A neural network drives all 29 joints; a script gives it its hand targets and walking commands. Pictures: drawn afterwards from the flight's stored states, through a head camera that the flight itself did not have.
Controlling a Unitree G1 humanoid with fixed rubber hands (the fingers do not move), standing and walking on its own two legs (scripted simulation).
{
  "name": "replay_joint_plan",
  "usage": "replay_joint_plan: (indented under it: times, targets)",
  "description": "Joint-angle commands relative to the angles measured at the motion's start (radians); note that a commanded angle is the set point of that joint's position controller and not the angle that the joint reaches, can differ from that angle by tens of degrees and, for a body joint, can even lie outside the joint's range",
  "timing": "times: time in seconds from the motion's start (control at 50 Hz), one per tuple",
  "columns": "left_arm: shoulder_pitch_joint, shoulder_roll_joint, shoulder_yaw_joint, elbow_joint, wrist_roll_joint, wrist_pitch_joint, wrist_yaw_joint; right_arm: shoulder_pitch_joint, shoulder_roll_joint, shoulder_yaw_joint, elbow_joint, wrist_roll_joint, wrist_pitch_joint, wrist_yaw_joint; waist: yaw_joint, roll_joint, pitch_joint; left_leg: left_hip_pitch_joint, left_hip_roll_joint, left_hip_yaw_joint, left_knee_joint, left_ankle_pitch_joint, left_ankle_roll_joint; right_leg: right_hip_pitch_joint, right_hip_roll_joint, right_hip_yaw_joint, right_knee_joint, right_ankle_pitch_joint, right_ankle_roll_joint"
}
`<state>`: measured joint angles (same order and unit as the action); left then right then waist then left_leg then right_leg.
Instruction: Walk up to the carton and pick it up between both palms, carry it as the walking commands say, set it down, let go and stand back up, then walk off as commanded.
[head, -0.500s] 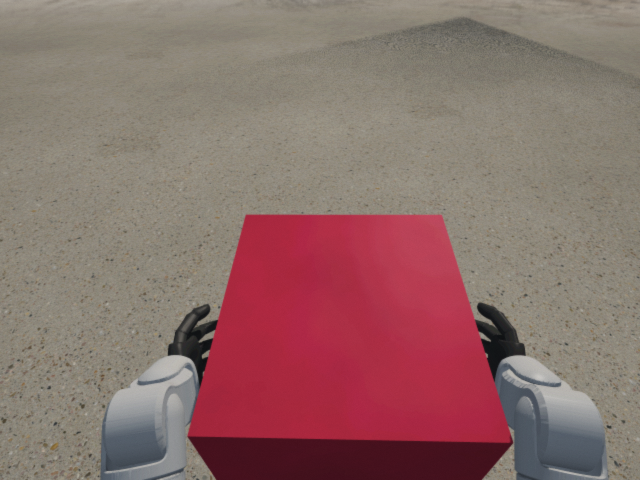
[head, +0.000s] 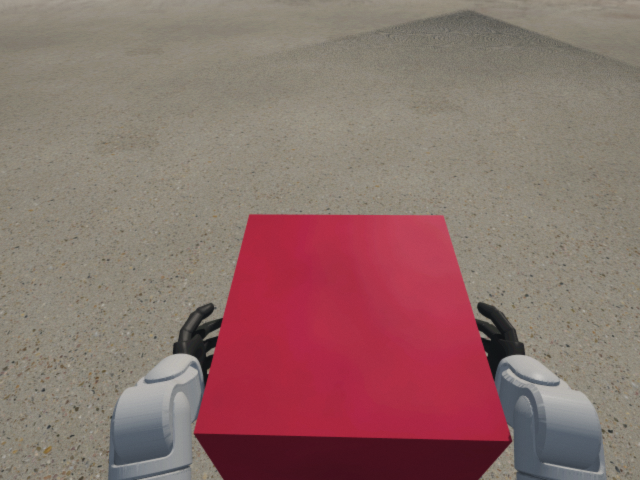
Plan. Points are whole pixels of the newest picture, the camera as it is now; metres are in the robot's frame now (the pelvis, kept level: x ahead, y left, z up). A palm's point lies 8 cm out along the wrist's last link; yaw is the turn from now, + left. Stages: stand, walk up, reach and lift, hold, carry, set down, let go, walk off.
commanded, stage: carry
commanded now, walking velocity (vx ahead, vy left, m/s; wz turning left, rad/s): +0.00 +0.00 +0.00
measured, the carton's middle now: (344, 363) +0.30 -0.01 +0.02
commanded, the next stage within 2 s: none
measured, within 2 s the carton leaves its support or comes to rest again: neither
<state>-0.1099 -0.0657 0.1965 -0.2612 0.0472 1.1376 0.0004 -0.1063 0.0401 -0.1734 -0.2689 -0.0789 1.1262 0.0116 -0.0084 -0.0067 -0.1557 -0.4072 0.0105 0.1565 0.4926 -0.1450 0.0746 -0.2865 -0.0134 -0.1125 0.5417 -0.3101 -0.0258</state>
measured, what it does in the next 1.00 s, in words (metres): stands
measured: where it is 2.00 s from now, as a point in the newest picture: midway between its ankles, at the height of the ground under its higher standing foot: outside the picture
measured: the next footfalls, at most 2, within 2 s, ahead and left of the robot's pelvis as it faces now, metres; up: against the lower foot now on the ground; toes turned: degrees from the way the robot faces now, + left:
none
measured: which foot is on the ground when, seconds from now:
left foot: down 0.00-1.00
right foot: down 0.00-1.00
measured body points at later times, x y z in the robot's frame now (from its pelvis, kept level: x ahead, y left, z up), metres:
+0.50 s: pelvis +0.03 -0.01 +0.00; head +0.00 -0.01 +0.45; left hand +0.30 +0.17 +0.06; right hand +0.30 -0.19 +0.07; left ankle +0.07 +0.08 -0.73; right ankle -0.02 -0.10 -0.73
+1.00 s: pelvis +0.02 -0.02 +0.00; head +0.00 -0.02 +0.45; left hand +0.30 +0.16 +0.05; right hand +0.31 -0.20 +0.06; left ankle +0.07 +0.08 -0.73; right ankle -0.02 -0.10 -0.73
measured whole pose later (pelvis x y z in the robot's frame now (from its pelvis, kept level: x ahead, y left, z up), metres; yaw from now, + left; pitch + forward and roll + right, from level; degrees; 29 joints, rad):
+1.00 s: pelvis +0.02 -0.02 +0.00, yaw +1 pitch +3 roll +0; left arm -0.10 -0.05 0.19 -0.11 0.06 0.94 -0.02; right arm -0.11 0.05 -0.17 -0.11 -0.11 0.93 0.03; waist 0.01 -0.01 -0.14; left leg -0.38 0.03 0.13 0.51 -0.19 0.04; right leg -0.23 0.01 -0.13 0.52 -0.34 -0.05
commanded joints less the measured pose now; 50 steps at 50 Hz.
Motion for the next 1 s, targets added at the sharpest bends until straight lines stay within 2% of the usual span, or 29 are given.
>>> replay_joint_plan:
  times: [0.0, 0.02, 0.06, 0.12, 0.2, 0.24, 0.3, 0.34, 0.44, 0.46, 0.48, 0.52, 0.6, 0.64, 0.66, 0.74, 0.76, 0.8, 0.86, 0.9, 0.92, 0.94, 0.98]
  targets:
    - [-0.467, -0.735, -0.719, -0.106, -0.276, -0.016, -0.175, -0.425, 0.720, 0.659, -0.073, 0.291, -0.013, 0.182, 0.012, 0.004, -0.184, 0.175, 0.118, -0.145, -0.034, 0.092, -0.033, -0.023, -0.126, 0.127, -0.123, 0.091, -0.045]
    - [-0.459, -0.738, -0.722, -0.111, -0.279, -0.018, -0.175, -0.428, 0.722, 0.666, -0.089, 0.294, -0.015, 0.180, 0.011, -0.005, -0.188, 0.177, 0.119, -0.143, -0.030, 0.109, -0.032, -0.016, -0.127, 0.122, -0.117, 0.117, -0.045]
    - [-0.457, -0.726, -0.696, -0.068, -0.260, -0.029, -0.176, -0.431, 0.711, 0.641, -0.049, 0.275, -0.026, 0.178, 0.012, -0.004, -0.197, 0.185, 0.126, -0.142, -0.020, 0.171, -0.029, 0.002, -0.125, 0.117, -0.102, 0.171, -0.045]
    - [-0.469, -0.736, -0.709, -0.085, -0.275, -0.046, -0.178, -0.430, 0.725, 0.644, -0.061, 0.276, -0.042, 0.176, 0.015, 0.010, -0.201, 0.184, 0.128, -0.139, -0.012, 0.197, -0.029, 0.017, -0.126, 0.122, -0.090, 0.216, -0.047]
    - [-0.474, -0.726, -0.703, -0.079, -0.271, -0.067, -0.178, -0.417, 0.723, 0.634, -0.044, 0.262, -0.063, 0.173, 0.015, -0.001, -0.202, 0.191, 0.126, -0.136, -0.006, 0.206, -0.026, 0.028, -0.123, 0.117, -0.088, 0.241, -0.047]
    - [-0.474, -0.731, -0.700, -0.073, -0.272, -0.078, -0.180, -0.409, 0.726, 0.623, -0.035, 0.253, -0.075, 0.170, 0.016, 0.012, -0.210, 0.198, 0.127, -0.139, -0.004, 0.221, -0.024, 0.037, -0.123, 0.119, -0.087, 0.248, -0.047]
    - [-0.454, -0.724, -0.698, -0.066, -0.264, -0.089, -0.179, -0.409, 0.715, 0.627, -0.047, 0.248, -0.085, 0.167, 0.016, -0.005, -0.214, 0.200, 0.128, -0.138, -0.003, 0.229, -0.021, 0.046, -0.118, 0.115, -0.086, 0.244, -0.045]
    - [-0.455, -0.720, -0.687, -0.051, -0.252, -0.103, -0.177, -0.401, 0.714, 0.612, -0.021, 0.237, -0.098, 0.169, 0.016, 0.013, -0.208, 0.197, 0.125, -0.134, -0.004, 0.213, -0.022, 0.047, -0.120, 0.117, -0.087, 0.244, -0.049]
    - [-0.446, -0.711, -0.685, -0.055, -0.242, -0.125, -0.175, -0.410, 0.705, 0.613, -0.032, 0.232, -0.119, 0.166, 0.017, 0.002, -0.203, 0.186, 0.122, -0.130, 0.003, 0.207, -0.023, 0.063, -0.123, 0.113, -0.091, 0.261, -0.051]
    - [-0.425, -0.697, -0.662, -0.015, -0.220, -0.132, -0.175, -0.395, 0.691, 0.592, 0.006, 0.212, -0.125, 0.167, 0.017, -0.003, -0.195, 0.185, 0.123, -0.132, -0.004, 0.191, -0.024, 0.061, -0.125, 0.115, -0.096, 0.247, -0.049]
    - [-0.436, -0.702, -0.678, -0.043, -0.233, -0.133, -0.174, -0.407, 0.695, 0.610, -0.021, 0.226, -0.127, 0.166, 0.018, -0.003, -0.194, 0.181, 0.123, -0.131, 0.002, 0.193, -0.023, 0.061, -0.125, 0.116, -0.099, 0.251, -0.051]
    - [-0.430, -0.692, -0.651, 0.001, -0.210, -0.148, -0.174, -0.401, 0.684, 0.586, 0.018, 0.202, -0.142, 0.165, 0.017, -0.010, -0.182, 0.174, 0.120, -0.131, -0.002, 0.172, -0.023, 0.056, -0.124, 0.113, -0.105, 0.230, -0.052]
    - [-0.448, -0.692, -0.665, -0.031, -0.213, -0.164, -0.169, -0.411, 0.691, 0.593, 0.008, 0.210, -0.157, 0.167, 0.017, 0.017, -0.172, 0.165, 0.120, -0.132, -0.011, 0.137, -0.027, 0.052, -0.129, 0.115, -0.115, 0.190, -0.054]
    - [-0.435, -0.673, -0.637, 0.008, -0.191, -0.177, -0.167, -0.398, 0.673, 0.568, 0.046, 0.187, -0.171, 0.165, 0.016, 0.006, -0.167, 0.170, 0.119, -0.132, -0.012, 0.120, -0.027, 0.039, -0.126, 0.117, -0.124, 0.172, -0.054]
    - [-0.444, -0.680, -0.657, -0.024, -0.206, -0.177, -0.166, -0.412, 0.682, 0.592, 0.012, 0.205, -0.171, 0.165, 0.017, 0.010, -0.163, 0.166, 0.122, -0.132, -0.010, 0.129, -0.029, 0.041, -0.125, 0.116, -0.123, 0.178, -0.055]
    - [-0.428, -0.658, -0.619, 0.032, -0.176, -0.200, -0.165, -0.401, 0.657, 0.551, 0.061, 0.169, -0.196, 0.161, 0.016, -0.002, -0.168, 0.167, 0.119, -0.129, -0.017, 0.122, -0.029, 0.044, -0.124, 0.110, -0.126, 0.170, -0.053]
    - [-0.440, -0.668, -0.650, -0.024, -0.203, -0.199, -0.165, -0.417, 0.670, 0.586, 0.003, 0.196, -0.196, 0.158, 0.016, -0.001, -0.165, 0.165, 0.119, -0.129, -0.013, 0.128, -0.027, 0.045, -0.127, 0.112, -0.129, 0.181, -0.052]
    - [-0.434, -0.657, -0.618, 0.025, -0.180, -0.208, -0.164, -0.397, 0.658, 0.554, 0.056, 0.170, -0.205, 0.157, 0.016, 0.002, -0.163, 0.162, 0.117, -0.127, -0.015, 0.115, -0.030, 0.045, -0.126, 0.110, -0.128, 0.174, -0.054]
    - [-0.419, -0.650, -0.633, -0.001, -0.189, -0.211, -0.162, -0.404, 0.649, 0.572, 0.013, 0.181, -0.210, 0.152, 0.016, -0.009, -0.166, 0.164, 0.121, -0.129, -0.013, 0.131, -0.027, 0.054, -0.126, 0.108, -0.126, 0.187, -0.054]
    - [-0.421, -0.639, -0.604, 0.038, -0.167, -0.223, -0.161, -0.392, 0.638, 0.540, 0.063, 0.154, -0.221, 0.152, 0.016, 0.001, -0.167, 0.166, 0.117, -0.125, -0.014, 0.132, -0.027, 0.054, -0.128, 0.104, -0.125, 0.192, -0.054]
    - [-0.438, -0.635, -0.627, -0.017, -0.186, -0.222, -0.159, -0.393, 0.644, 0.562, 0.027, 0.171, -0.219, 0.150, 0.017, 0.003, -0.169, 0.164, 0.119, -0.124, -0.014, 0.130, -0.026, 0.057, -0.128, 0.104, -0.127, 0.193, -0.054]
    - [-0.414, -0.633, -0.608, 0.026, -0.170, -0.224, -0.159, -0.382, 0.636, 0.542, 0.059, 0.158, -0.222, 0.150, 0.016, 0.008, -0.169, 0.165, 0.120, -0.129, -0.017, 0.132, -0.028, 0.058, -0.129, 0.104, -0.125, 0.190, -0.054]
    - [-0.420, -0.638, -0.617, 0.014, -0.176, -0.227, -0.159, -0.395, 0.641, 0.554, 0.039, 0.167, -0.226, 0.149, 0.017, 0.010, -0.170, 0.168, 0.120, -0.130, -0.018, 0.135, -0.027, 0.057, -0.126, 0.102, -0.125, 0.180, -0.054]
